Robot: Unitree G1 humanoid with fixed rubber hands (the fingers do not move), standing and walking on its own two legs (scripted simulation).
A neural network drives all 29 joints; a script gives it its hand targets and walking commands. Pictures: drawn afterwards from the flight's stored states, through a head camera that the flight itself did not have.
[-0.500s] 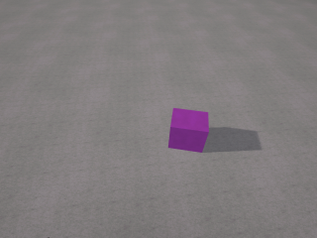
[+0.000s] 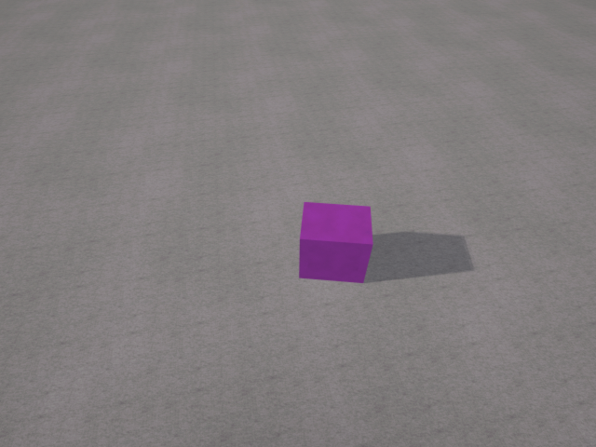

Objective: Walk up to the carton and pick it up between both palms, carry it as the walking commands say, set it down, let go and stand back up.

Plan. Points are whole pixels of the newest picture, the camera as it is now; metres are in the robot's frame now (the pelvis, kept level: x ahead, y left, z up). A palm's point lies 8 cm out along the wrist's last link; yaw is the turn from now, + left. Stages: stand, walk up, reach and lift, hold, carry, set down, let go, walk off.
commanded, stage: walk up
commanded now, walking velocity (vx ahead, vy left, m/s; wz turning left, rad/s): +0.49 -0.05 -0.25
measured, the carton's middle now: (333, 243) +1.01 -0.15 -0.66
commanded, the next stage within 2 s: none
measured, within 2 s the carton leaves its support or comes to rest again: neither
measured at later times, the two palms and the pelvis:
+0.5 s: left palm out of the picture +0.11 +0.24 -0.14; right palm (420, 308) +0.41 -0.23 -0.13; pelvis +0.23 +0.00 -0.02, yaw -4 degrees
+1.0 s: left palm (229, 230) +0.60 +0.16 -0.13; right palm (459, 345) +0.34 -0.28 -0.14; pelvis +0.44 -0.05 -0.01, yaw -4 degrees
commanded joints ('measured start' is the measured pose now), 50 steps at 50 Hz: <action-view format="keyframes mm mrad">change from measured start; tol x32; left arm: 1 -2 46 21 -44 0 -13 2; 5 483 247 77 91 27 -60 62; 50 87 -24 29 12 7 -58 52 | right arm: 1 -63 -182 -43 -56 -12 -15 12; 21 -330 109 17 -190 19 6 91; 28 258 -172 -53 -47 11 -42 20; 50 210 33 -13 33 19 -26 -1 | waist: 1 31 150 57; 5 221 -400 -1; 24 20 -250 30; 28 -125 288 -321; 50 10 10 2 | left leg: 1 -201 186 -82 -138 -401 119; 7 -820 42 -104 892 -217 75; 25 1 -94 100 195 82 46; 27 366 313 -453 103 -34 145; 39 -127 197 -110 -63 427 138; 50 -179 102 -26 156 -21 98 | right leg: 1 148 6 -72 -141 -15 1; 3 414 62 -169 -252 21 21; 6 387 -461 758 -748 -635 -193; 12 290 -237 206 -648 200 -132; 21 335 -235 43 -627 349 -103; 25 263 -125 -61 -215 612 -70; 27 -165 38 -16 361 -132 -26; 29 -261 -30 123 590 -94 -53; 50 305 -4 -80 -331 184 -9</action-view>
